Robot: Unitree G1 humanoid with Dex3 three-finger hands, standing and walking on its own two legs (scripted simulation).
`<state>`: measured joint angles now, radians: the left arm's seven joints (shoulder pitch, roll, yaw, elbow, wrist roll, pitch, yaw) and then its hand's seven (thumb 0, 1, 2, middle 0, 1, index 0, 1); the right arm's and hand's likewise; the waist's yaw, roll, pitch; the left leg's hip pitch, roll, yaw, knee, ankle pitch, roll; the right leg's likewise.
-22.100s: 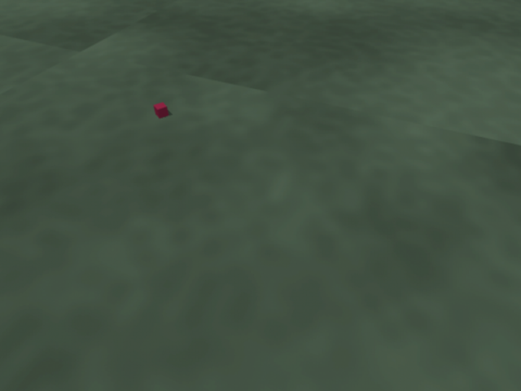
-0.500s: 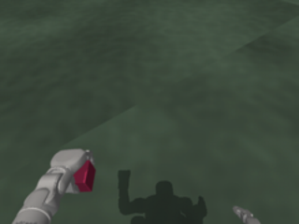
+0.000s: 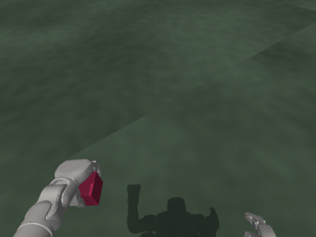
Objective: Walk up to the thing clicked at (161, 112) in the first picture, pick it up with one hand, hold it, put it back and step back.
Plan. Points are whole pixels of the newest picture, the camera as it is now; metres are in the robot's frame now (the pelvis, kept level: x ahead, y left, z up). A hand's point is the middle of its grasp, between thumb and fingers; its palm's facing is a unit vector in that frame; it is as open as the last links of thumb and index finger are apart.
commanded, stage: hold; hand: left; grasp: from above
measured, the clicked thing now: (85, 188) +0.29 +0.22 -0.07
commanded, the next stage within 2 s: crouch in 0.68 s
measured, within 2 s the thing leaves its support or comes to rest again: neither
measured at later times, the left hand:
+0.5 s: hand (78, 188) +0.28 +0.23 -0.03, palm faces -0.48 -0.04 -0.88, open 9.9 cm
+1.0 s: hand (80, 187) +0.29 +0.23 -0.05, palm faces -0.48 -0.05 -0.87, open 10.0 cm
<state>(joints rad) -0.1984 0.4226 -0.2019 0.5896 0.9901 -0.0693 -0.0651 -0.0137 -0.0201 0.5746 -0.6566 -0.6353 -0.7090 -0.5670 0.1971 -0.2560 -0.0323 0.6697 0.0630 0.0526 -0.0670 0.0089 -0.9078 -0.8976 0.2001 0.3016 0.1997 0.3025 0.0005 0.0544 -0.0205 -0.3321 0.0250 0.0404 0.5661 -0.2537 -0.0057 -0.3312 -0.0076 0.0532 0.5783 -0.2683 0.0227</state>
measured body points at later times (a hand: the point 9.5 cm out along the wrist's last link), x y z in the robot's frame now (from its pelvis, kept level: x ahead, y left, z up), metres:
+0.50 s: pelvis +0.01 +0.00 +0.00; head +0.02 -0.02 +0.45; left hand +0.30 +0.23 +0.02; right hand +0.16 -0.25 -0.11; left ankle +0.03 +0.12 -0.73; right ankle +0.02 -0.13 -0.73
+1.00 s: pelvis +0.02 +0.00 +0.00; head +0.04 -0.02 +0.45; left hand +0.31 +0.23 +0.00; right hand +0.16 -0.26 -0.11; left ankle +0.03 +0.12 -0.73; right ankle +0.02 -0.13 -0.73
